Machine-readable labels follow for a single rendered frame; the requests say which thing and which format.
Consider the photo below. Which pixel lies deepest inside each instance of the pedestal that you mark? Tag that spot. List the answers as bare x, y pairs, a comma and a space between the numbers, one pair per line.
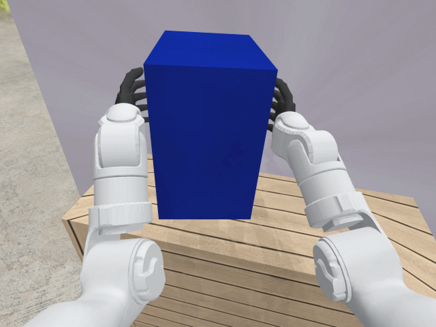
260, 272

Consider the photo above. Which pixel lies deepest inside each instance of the left robot forearm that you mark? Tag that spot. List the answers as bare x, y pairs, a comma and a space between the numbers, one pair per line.
120, 172

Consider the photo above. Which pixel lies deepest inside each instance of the left robot upper arm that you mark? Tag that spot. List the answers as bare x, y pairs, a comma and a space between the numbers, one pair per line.
118, 279

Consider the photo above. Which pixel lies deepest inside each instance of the right robot hand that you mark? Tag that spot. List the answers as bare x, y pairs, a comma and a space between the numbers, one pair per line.
284, 101

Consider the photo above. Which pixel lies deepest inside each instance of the right robot upper arm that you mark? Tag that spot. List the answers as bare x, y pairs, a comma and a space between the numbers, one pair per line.
360, 268

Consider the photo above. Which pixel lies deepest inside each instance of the carton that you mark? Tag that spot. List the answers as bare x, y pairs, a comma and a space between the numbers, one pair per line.
209, 97

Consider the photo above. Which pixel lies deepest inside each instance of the left robot hand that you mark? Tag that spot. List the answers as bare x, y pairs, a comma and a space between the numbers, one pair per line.
127, 90

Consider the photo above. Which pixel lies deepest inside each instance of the right robot forearm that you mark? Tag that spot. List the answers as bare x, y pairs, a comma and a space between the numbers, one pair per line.
331, 201

